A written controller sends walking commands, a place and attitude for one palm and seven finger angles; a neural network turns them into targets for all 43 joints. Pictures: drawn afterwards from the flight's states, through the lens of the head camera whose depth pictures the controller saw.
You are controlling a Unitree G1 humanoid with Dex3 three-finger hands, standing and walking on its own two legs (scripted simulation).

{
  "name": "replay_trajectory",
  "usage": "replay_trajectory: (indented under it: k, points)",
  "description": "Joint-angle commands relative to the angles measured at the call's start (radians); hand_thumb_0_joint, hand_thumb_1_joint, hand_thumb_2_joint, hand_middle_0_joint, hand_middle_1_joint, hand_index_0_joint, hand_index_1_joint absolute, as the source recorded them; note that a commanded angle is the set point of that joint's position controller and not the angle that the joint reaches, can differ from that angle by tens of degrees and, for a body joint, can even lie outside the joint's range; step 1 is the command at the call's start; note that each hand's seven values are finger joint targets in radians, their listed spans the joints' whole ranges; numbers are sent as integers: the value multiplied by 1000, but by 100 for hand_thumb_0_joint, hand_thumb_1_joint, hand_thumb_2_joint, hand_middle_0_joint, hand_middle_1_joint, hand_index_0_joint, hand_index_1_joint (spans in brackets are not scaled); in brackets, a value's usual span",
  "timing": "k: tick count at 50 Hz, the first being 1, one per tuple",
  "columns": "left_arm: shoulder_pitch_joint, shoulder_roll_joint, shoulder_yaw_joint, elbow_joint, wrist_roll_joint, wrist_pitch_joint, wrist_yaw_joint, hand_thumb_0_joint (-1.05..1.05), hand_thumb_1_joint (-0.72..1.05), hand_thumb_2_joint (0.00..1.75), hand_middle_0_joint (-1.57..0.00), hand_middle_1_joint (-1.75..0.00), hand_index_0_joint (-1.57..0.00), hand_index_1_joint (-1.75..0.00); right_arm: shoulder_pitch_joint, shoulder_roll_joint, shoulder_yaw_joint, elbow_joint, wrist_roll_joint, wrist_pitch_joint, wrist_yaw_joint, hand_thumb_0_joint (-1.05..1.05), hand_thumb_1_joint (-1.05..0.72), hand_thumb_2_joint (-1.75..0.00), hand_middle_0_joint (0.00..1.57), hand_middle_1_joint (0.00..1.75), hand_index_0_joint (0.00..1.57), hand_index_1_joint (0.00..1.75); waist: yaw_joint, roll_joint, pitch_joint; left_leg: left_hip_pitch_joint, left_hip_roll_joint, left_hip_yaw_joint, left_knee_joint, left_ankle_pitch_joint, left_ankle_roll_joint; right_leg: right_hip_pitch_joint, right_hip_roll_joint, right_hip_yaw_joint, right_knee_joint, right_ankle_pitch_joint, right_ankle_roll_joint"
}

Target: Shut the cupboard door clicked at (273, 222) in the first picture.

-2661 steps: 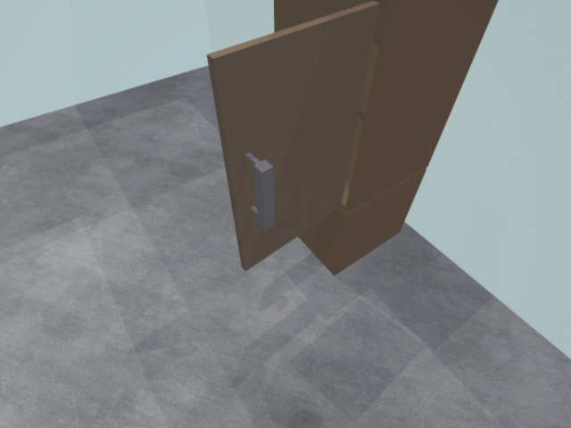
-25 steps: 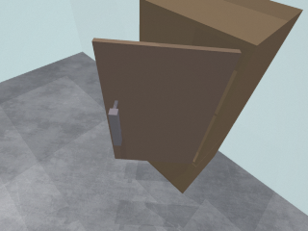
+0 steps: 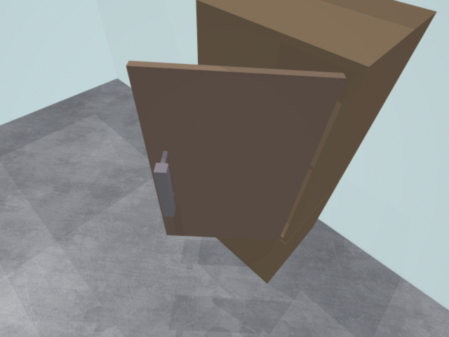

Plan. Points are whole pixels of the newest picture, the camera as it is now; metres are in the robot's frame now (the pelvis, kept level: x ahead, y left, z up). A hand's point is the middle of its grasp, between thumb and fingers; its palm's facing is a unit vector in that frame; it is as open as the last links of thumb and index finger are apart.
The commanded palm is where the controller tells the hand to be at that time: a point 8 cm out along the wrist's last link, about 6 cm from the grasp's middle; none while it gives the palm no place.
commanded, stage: look again from close up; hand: left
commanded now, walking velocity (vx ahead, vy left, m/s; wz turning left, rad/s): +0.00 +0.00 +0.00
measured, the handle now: (167, 184) +0.45 +0.16 -0.04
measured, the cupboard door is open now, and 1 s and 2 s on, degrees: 42 42 42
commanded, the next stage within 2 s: raise the hand and make a fist in 0.42 s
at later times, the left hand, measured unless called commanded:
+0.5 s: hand out of the picture -0.01 +0.14 -0.18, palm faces +0.01 -0.99 -0.15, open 7.3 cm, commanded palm none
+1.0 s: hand (153, 334) +0.15 +0.14 -0.09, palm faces +0.12 -0.99 -0.01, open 5.9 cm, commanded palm +0.14 +0.19 -0.06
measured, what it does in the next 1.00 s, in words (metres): lowers itself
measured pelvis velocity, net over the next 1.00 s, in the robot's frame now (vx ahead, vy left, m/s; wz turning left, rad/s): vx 0.00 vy -0.06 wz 0.06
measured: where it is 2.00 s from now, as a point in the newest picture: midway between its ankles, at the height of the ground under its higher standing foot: outside the picture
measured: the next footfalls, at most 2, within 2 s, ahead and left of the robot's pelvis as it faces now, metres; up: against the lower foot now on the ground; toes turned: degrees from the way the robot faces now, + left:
none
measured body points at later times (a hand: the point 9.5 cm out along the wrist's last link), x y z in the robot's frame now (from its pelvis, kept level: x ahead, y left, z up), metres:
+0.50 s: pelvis +0.01 -0.01 +0.00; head +0.02 +0.00 +0.45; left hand -0.01 +0.19 -0.17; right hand -0.01 -0.23 -0.16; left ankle +0.04 +0.06 -0.74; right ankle +0.00 -0.16 -0.74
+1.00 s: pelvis +0.00 -0.06 -0.11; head +0.05 -0.04 +0.34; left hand +0.14 +0.19 -0.08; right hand +0.26 -0.29 -0.13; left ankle +0.04 +0.06 -0.74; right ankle +0.01 -0.14 -0.74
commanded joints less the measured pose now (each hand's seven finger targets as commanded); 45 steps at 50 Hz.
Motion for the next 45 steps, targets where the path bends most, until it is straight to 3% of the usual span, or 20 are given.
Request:
replay_trajectory:
  k: [1, 23, 25, 26, 27, 28, 29, 30, 31, 32, 33, 34, 35, 36, 37, 38, 39, 40, 43, 45]
  points:
    - [82, 72, 11, -18, 0, -10, 8, 0, 90, 90, -20, -30, -20, -30, 51, -101, -16, -28, -1, -10, -6, 0, -90, -90, 20, 30, 20, 30, -4, 15, 47, 1, 161, -188, -123, -134, -61, -76, -40, 50, -76, -1, -58]
    - [82, 56, 14, -17, -2, -13, 6, 0, 90, 90, -20, -30, -20, -30, 73, -80, -13, -16, -2, -12, -11, 0, -90, -90, 20, 30, 20, 30, -4, 28, 51, 12, 160, -177, -113, -128, -63, -82, -34, 59, -82, -1, -62]
    - [81, 55, 14, -18, -2, -13, 6, 0, 90, 90, -20, -30, -20, -30, 73, -78, -13, -17, -2, -13, -12, 0, -90, -90, 20, 30, 20, 30, -5, 20, 47, 18, 160, -170, -105, -101, -62, -77, -34, 60, -84, 12, -62]
    - [72, 99, 5, 1, 16, -28, 34, 0, 90, 90, -20, -30, -20, -30, 12, -133, 1, -104, -4, -25, -6, 0, -90, -90, 20, 30, 20, 30, 9, 16, 61, -58, 183, -156, 73, 59, -82, -76, -47, 55, -52, 66, -77]
    - [-783, 576, 309, -1677, -120, -273, 27, 0, 90, 90, -20, -30, -20, -30, 84, -354, -31, -470, 12, -190, -90, 0, -90, -90, 20, 30, 20, 30, -193, 62, -371, 271, 118, -174, 4, 98, -72, -104, 90, -37, 65, 126, -76]
    - [-173, 202, 24, -1469, -134, -219, 47, 0, 90, 90, -22, -32, -22, -32, 25, -228, 20, -448, 44, -282, -90, 0, -90, -90, 20, 30, 20, 30, -28, 362, -542, 364, 148, -196, -12, 107, -122, -136, 120, -70, 118, -32, -99]
    - [73, 36, -24, -1295, -158, -77, 75, 0, 90, 90, -24, -34, -24, -34, -19, -212, 16, -421, 42, -326, -79, 0, -90, -90, 20, 30, 20, 30, -18, 347, -353, 203, 162, -247, -53, 16, -178, -178, 115, -77, 225, -142, -91]
    - [84, -85, -131, -1129, -171, -38, 81, 0, 90, 90, -25, -36, -25, -36, -38, -187, 33, -391, 68, -352, -66, 0, -90, -90, 20, 30, 20, 30, -39, 164, -95, -3, 130, -243, -57, -195, -144, -265, 93, -73, 233, -137, -84]
    - [0, -79, -131, -1182, -183, -85, 76, 0, 90, 90, -27, -38, -27, -38, -27, -235, 1, -442, 61, -374, -53, 0, -90, -90, 20, 30, 20, 30, -72, 121, 29, -98, 108, -240, 7, -306, -108, -288, 85, -75, 158, -131, -83]
    - [10, -28, -78, -1109, -171, -135, 64, 0, 90, 90, -29, -40, -29, -40, -31, -251, -8, -464, 44, -390, -45, 0, -90, -90, 20, 30, 20, 30, -79, 70, 53, -156, 83, -237, 84, -327, -98, -334, 77, -73, 126, -163, -83]
    - [35, -1, -27, -1009, -168, -195, 46, 0, 90, 90, -31, -42, -31, -42, -28, -262, -21, -482, 23, -392, -33, 0, -90, -90, 20, 30, 20, 30, -86, -54, 51, -246, 66, -238, 166, -343, -98, -420, 74, -79, 154, -231, -81]
    - [144, 9, 19, -939, -178, -266, 2, 0, 90, 90, -33, -44, -33, -44, -44, -258, -41, -518, 23, -394, -14, 0, -90, -90, 20, 30, 20, 30, -35, -79, -8, -294, 51, -215, 239, -315, -106, -451, 76, -75, 206, -268, -90]
    - [221, -43, -2, -894, -201, -348, -53, 0, 90, 90, -35, -46, -35, -46, -65, -240, -47, -553, 15, -396, 0, 0, -90, -90, 20, 30, 20, 30, -10, -215, -40, -366, 53, -195, 316, -310, -108, -510, 77, -80, 268, -328, -90]
    - [272, -51, 18, -886, -226, -437, -118, 0, 90, 90, -36, -48, -36, -48, -77, -234, -61, -583, 9, -394, 13, 0, -90, -90, 20, 30, 20, 30, 18, -275, -77, -434, 47, -169, 391, -286, -112, -550, 79, -69, 320, -364, -91]
    - [324, -22, 57, -900, -255, -526, -188, 0, 90, 90, -38, -50, -38, -50, -95, -238, -72, -612, 5, -383, 25, 0, -90, -90, 20, 30, 20, 30, 43, -289, -121, -504, 37, -148, 459, -267, -115, -560, 73, -40, 360, -372, -96]
    - [327, 22, 104, -905, -272, -607, -258, 0, 90, 90, -40, -52, -40, -52, -110, -240, -80, -637, 6, -368, 34, 0, -90, -90, 20, 30, 20, 30, 52, -264, -145, -564, 33, -140, 516, -256, -117, -570, 67, -12, 408, -355, -101]
    - [322, 102, 179, -881, -270, -678, -323, 0, 90, 90, -42, -54, -42, -54, -112, -241, -93, -649, 12, -351, 45, 0, -90, -90, 20, 30, 20, 30, 63, -157, -162, -607, 33, -136, 575, -229, -122, -576, 58, 26, 467, -309, -115]
    - [336, 134, 215, -928, -277, -701, -348, 0, 90, 90, -44, -56, -44, -56, -138, -239, -96, -704, 14, -336, 47, 0, -90, -90, 20, 30, 20, 30, 85, -70, -208, -628, 25, -122, 603, -221, -109, -585, 60, 31, 516, -286, -119]
    - [288, 180, 246, -1133, -297, -625, -346, 0, 90, 90, -49, -62, -49, -62, -184, -233, -93, -802, 26, -290, 34, 0, -90, -90, 20, 30, 20, 30, 103, 117, -320, -597, 28, -116, 611, -224, -89, -593, 76, 43, 574, -245, -117]
    - [190, 201, 244, -1317, -305, -590, -312, 0, 90, 90, -53, -66, -53, -66, -162, -222, -89, -827, 29, -270, 13, 0, -90, -90, 20, 30, 20, 30, 67, 149, -376, -598, 35, -127, 659, -213, -74, -602, 79, 90, 557, -246, -105]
